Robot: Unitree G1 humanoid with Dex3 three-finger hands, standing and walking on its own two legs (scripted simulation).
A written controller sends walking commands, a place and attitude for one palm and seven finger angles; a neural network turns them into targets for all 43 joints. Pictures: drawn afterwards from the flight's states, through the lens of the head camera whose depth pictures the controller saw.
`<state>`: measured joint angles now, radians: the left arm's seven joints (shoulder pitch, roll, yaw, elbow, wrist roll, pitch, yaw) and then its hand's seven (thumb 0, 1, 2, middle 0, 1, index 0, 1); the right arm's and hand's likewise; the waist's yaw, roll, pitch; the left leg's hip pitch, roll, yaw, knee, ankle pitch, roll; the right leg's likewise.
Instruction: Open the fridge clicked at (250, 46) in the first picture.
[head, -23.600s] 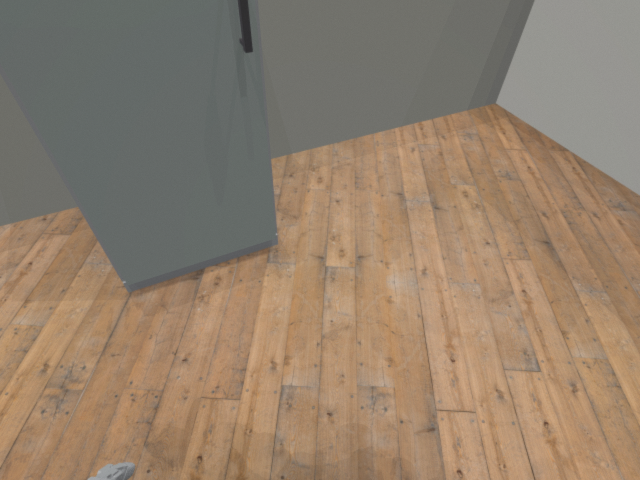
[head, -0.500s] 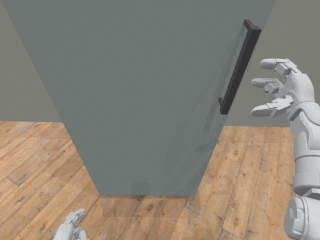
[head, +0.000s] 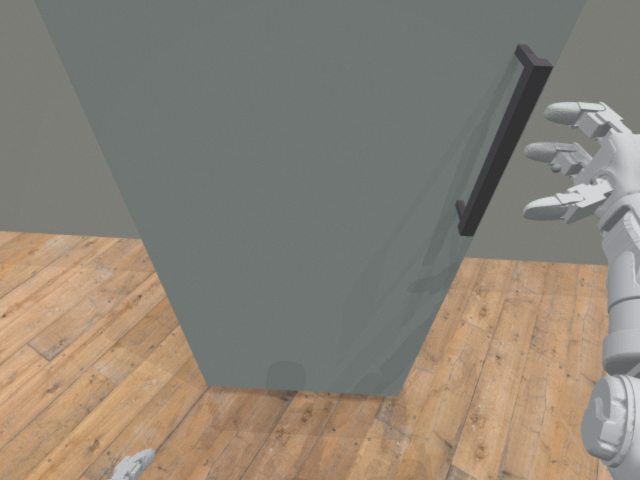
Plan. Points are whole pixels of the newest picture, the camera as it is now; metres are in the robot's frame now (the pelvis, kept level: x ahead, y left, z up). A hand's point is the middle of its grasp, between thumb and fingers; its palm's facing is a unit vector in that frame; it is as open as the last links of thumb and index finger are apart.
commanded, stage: move the hooked fingers beside the handle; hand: right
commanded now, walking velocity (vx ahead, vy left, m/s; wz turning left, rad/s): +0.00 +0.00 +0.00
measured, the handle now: (491, 152) +0.48 -0.15 +0.20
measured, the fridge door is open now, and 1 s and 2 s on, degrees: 0 0 0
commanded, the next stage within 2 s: feel for the door with the fingertips in 0.38 s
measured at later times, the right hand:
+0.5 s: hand (565, 192) +0.40 -0.21 +0.21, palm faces -0.02 +1.00 -0.02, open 14.0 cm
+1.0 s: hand (519, 180) +0.42 -0.17 +0.21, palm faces -0.03 +1.00 +0.00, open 13.9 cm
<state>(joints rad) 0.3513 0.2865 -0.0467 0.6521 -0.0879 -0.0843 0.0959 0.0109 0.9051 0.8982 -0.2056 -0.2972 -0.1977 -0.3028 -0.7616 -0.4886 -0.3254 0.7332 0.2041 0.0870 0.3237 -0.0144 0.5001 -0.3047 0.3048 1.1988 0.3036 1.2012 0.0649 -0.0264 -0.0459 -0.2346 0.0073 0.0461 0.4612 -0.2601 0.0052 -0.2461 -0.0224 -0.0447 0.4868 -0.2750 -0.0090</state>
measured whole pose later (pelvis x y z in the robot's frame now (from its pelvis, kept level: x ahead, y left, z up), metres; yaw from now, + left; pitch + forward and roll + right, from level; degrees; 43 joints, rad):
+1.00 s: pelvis -0.01 +0.00 +0.00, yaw +0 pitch +1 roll +0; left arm 0.31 0.26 -0.05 0.65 -0.08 -0.07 0.08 0.01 0.90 0.90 -0.21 -0.30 -0.20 -0.30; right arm -0.72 -0.38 -0.27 0.64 0.19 0.14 0.21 -0.01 0.50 -0.30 0.31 1.20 0.30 1.20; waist 0.06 -0.02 -0.04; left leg -0.23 0.01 0.04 0.47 -0.25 0.01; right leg -0.23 -0.02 -0.05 0.47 -0.26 -0.01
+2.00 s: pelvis -0.01 +0.00 +0.00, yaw +0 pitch +1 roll +0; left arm 0.30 0.28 -0.04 0.65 -0.08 -0.07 0.08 0.01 0.91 0.90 -0.20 -0.30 -0.20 -0.30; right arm -0.74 -0.36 -0.24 0.65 0.20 0.14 0.23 -0.01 0.50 -0.30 0.31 1.20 0.30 1.20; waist 0.04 -0.03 -0.04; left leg -0.23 0.01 0.05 0.46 -0.25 0.00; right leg -0.24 -0.02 -0.04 0.48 -0.26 -0.01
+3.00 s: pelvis -0.01 +0.01 +0.00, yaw -1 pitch +1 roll +0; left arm 0.25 0.25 -0.05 0.64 -0.07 -0.04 0.07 0.01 0.91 0.90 -0.20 -0.30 -0.20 -0.30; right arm -0.76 -0.26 -0.16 0.58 0.18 0.21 0.10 -0.01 0.50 -0.30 0.28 1.20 0.27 1.20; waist 0.02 -0.03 -0.04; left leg -0.21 0.01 0.06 0.46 -0.25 0.01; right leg -0.22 -0.02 -0.03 0.46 -0.25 0.00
